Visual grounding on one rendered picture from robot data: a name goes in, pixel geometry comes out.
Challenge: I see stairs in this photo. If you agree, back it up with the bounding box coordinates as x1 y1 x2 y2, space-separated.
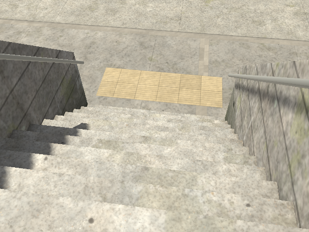
0 104 309 232

